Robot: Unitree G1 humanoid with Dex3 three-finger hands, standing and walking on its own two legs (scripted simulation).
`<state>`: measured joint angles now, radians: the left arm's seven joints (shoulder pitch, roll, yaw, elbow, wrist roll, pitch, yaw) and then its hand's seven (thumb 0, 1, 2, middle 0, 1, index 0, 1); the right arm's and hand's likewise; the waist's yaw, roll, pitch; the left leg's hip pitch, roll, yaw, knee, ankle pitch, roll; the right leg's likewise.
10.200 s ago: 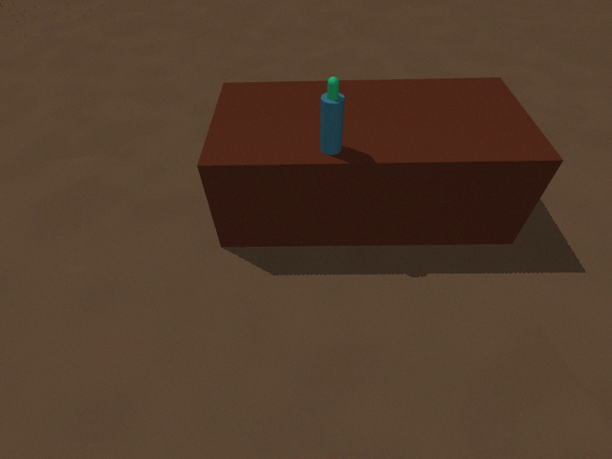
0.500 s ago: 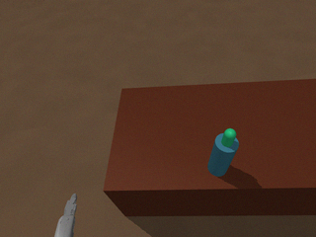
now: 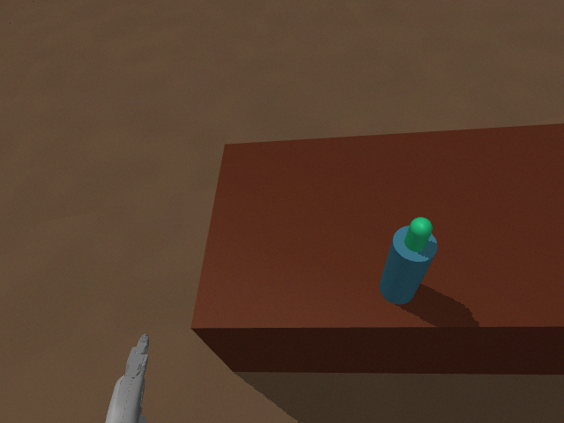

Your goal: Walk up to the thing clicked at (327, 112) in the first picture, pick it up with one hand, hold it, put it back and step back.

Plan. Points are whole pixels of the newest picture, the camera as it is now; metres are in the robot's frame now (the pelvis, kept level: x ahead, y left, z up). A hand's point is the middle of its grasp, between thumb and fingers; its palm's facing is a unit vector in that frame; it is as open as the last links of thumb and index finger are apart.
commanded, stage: approach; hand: right
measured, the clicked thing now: (408, 260) +0.45 -0.18 -0.16
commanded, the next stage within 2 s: close in in 0.42 s
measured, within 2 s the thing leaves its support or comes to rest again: neither
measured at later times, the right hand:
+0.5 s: hand (480, 300) +0.37 -0.30 -0.16, palm faces +0.13 +0.99 +0.06, open 17.5 cm
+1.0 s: hand (426, 302) +0.38 -0.22 -0.21, palm faces +0.12 +0.99 +0.04, open 17.6 cm
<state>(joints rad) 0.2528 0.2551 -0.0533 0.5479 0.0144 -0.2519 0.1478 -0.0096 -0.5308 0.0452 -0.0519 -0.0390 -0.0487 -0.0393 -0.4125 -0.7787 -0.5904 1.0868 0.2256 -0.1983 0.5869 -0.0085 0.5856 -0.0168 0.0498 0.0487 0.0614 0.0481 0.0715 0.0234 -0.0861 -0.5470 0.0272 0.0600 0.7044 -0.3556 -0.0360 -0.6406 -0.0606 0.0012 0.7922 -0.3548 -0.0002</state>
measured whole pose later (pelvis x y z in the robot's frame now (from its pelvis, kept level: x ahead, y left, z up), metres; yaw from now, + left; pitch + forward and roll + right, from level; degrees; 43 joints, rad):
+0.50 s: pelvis -0.05 -0.01 -0.12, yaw +4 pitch +25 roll +6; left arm 0.38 0.28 0.03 0.03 0.10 -0.27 0.03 -0.01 -0.52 0.04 -0.06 -0.05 -0.05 -0.04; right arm -0.49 -0.66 -0.70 1.18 0.21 -0.64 0.51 -0.01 0.54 -0.03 0.06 0.05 0.07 0.05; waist 0.23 0.07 -0.13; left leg -1.23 0.00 0.07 1.35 -0.55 -0.04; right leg -1.34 -0.10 0.06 1.44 -0.55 0.00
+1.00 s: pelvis -0.06 +0.00 -0.17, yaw +4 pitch +28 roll +7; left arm 0.50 0.27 0.15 -0.26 0.09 -0.17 -0.06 -0.01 -0.54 0.05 -0.07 -0.05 -0.06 -0.05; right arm -0.45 -0.45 -0.59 0.93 0.09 -0.61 0.24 -0.01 0.56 -0.03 0.06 0.05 0.06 0.05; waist 0.26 0.03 -0.19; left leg -1.43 0.00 0.08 1.56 -0.62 -0.03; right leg -1.54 -0.10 0.08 1.64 -0.60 0.00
